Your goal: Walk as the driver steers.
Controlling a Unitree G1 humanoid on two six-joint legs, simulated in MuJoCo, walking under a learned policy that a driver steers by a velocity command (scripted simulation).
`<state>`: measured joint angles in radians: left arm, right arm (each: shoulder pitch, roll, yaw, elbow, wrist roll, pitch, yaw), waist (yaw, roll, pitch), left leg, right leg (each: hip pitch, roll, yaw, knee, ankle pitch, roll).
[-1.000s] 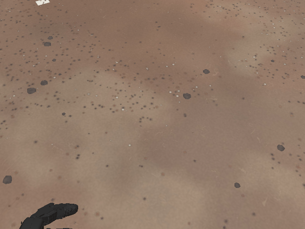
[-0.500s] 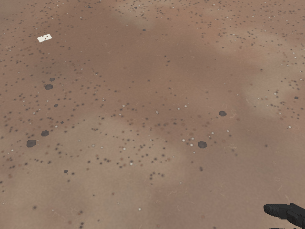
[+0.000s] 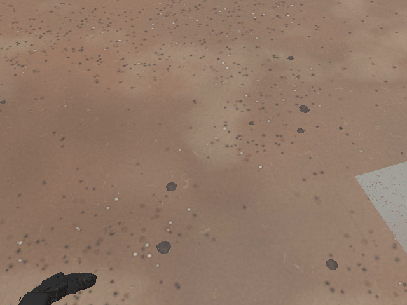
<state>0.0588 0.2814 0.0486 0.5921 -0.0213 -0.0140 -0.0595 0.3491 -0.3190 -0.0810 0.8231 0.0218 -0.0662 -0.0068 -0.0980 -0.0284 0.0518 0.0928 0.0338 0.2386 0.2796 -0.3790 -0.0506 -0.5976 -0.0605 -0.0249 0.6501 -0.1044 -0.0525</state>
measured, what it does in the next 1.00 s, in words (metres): walks ahead: right foot, then left foot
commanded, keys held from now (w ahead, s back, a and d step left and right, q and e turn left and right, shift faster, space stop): w+e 0.12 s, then w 0.10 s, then no key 0.04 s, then q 0.38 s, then w+q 0.36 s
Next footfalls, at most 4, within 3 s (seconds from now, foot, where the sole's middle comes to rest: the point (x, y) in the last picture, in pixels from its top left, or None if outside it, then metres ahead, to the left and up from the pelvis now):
0.04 right None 0.19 -0.10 -0.76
0.52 left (184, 302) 0.46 0.06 -0.76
0.90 right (257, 300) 0.44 -0.17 -0.76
1.38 left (141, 253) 0.64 0.19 -0.76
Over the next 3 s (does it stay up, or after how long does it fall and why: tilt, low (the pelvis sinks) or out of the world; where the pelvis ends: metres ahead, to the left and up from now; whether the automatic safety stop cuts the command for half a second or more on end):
stays up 1.42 0.23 0.01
